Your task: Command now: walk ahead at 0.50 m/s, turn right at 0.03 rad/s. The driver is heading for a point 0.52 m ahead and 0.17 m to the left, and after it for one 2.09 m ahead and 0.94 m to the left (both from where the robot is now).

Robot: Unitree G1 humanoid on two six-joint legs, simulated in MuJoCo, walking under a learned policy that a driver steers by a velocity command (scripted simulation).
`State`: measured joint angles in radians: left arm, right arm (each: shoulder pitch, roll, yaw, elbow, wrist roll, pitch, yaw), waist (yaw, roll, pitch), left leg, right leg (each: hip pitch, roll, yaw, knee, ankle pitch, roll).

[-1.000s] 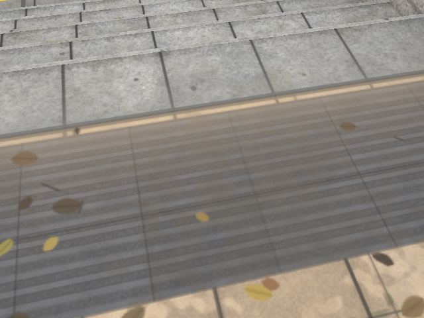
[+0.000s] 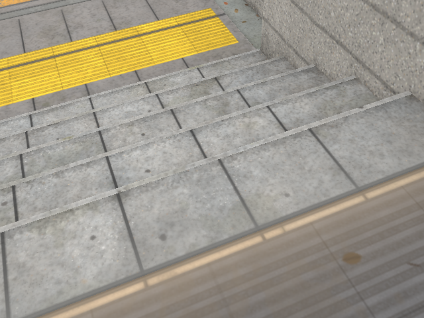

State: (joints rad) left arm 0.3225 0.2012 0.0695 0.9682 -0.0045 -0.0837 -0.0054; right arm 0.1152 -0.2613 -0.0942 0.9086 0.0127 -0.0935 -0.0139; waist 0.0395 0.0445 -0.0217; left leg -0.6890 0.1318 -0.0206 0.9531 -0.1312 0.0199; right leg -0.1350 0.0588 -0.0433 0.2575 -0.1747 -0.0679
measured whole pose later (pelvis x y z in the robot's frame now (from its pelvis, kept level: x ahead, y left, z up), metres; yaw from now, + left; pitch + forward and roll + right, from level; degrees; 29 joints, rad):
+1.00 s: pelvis +0.57 +0.08 +0.00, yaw +28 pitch +0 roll -1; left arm 0.29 0.20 0.01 0.88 0.07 -0.11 0.03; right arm 0.27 -0.23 -0.05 0.91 -0.07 -0.10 0.07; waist 0.02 0.02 0.02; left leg -0.55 0.04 -0.03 1.05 -0.27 0.08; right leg -0.08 -0.01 -0.15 0.25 -0.18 -0.02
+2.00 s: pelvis +1.07 +0.40 -0.18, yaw +43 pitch +2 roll +2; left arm 0.11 0.19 0.04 0.88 -0.01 -0.06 -0.05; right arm 0.62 -0.18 -0.03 1.05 0.03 -0.06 -0.09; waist -0.15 0.01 0.01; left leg -0.36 -0.06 -0.10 1.80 -0.88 0.06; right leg -0.38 -0.04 -0.06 0.49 -0.17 -0.04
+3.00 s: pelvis +1.46 +0.74 -0.34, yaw +29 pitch +2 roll +2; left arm 0.14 0.25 0.04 0.94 0.10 -0.11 -0.05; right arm 0.59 -0.16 0.03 1.11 -0.10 -0.07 0.07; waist -0.08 -0.03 -0.03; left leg -0.19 0.04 0.14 1.59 -0.84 -0.06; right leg -0.27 0.01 -0.07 0.40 -0.13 -0.10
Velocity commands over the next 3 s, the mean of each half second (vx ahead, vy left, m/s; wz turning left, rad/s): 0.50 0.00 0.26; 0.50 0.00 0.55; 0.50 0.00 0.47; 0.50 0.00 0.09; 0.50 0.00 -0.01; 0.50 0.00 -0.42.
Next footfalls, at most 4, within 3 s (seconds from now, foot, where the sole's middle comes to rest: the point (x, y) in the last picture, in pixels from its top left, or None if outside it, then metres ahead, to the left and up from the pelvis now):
0.28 left None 0.34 0.15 -0.79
0.80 right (242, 279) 0.63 -0.01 -0.79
1.30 left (134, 236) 0.78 0.37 -0.79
1.92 right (149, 171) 1.22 0.40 -0.95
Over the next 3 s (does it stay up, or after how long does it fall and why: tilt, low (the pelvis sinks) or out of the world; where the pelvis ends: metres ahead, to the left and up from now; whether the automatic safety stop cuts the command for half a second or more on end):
stays up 1.46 0.74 -0.34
